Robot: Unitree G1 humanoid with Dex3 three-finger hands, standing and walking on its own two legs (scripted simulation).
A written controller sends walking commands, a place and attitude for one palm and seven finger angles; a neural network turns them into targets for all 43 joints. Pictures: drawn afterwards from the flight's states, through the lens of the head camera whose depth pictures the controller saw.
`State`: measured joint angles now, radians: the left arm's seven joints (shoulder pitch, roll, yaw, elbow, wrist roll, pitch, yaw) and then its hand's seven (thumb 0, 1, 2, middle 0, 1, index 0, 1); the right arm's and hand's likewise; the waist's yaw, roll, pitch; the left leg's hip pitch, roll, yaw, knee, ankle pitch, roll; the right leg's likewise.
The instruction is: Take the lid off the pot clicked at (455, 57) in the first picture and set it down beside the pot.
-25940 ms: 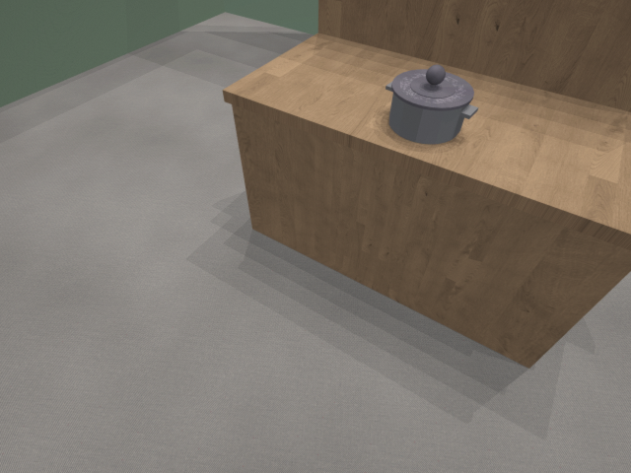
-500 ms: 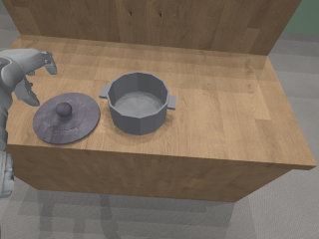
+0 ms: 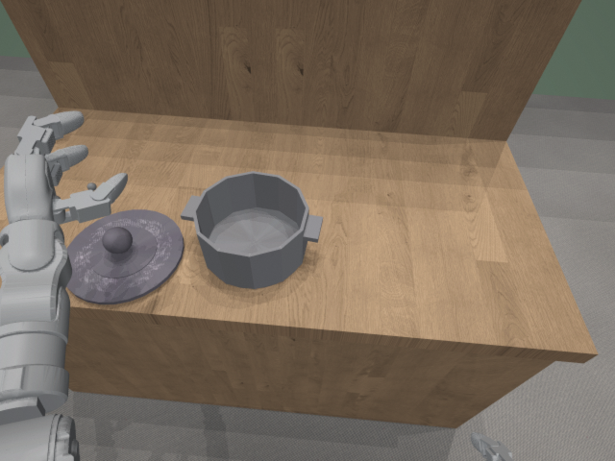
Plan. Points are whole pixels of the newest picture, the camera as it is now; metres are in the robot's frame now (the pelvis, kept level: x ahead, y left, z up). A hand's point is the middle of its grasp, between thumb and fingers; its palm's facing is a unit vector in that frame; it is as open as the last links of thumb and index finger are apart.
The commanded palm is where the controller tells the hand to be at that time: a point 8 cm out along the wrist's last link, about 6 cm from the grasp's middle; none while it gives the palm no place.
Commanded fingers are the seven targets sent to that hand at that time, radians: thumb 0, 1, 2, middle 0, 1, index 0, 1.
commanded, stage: draw the hand back to the body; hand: left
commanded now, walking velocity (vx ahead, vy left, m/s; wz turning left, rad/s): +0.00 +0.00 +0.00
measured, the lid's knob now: (117, 240) +0.48 +0.35 -0.05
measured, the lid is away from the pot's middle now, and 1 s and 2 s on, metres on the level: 0.24 0.24 0.24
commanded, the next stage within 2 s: step back with the hand held close in 1.26 s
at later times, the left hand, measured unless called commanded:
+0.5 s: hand (97, 256) +0.29 +0.23 +0.16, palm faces +0.46 -0.83 -0.30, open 7.7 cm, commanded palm +0.23 +0.26 +0.18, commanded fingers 0.00 0.90 0.90 -0.20 -0.30 -0.20 -0.30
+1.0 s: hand (83, 353) +0.19 +0.21 +0.16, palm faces +0.40 -0.84 -0.36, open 7.4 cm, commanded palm +0.13 +0.24 +0.18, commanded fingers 0.00 0.90 0.90 -0.20 -0.30 -0.20 -0.30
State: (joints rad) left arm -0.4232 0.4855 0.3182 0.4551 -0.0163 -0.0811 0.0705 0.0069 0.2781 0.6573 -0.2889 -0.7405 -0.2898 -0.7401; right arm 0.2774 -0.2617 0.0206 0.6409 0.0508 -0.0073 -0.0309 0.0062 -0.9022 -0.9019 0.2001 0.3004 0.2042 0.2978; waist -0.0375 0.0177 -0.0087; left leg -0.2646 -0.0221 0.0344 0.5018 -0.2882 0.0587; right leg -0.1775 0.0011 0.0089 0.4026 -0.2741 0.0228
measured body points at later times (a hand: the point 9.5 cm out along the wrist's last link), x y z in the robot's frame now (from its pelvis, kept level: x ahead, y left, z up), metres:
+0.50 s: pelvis +0.00 -0.06 +0.00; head -0.01 -0.08 +0.45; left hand +0.26 +0.27 +0.18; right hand +0.18 -0.29 -0.09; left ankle -0.02 +0.07 -0.74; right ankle -0.04 -0.14 -0.74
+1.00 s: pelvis -0.01 -0.04 +0.00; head -0.03 -0.07 +0.45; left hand +0.16 +0.25 +0.18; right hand +0.18 -0.26 -0.08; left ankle -0.02 +0.07 -0.74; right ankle -0.04 -0.14 -0.74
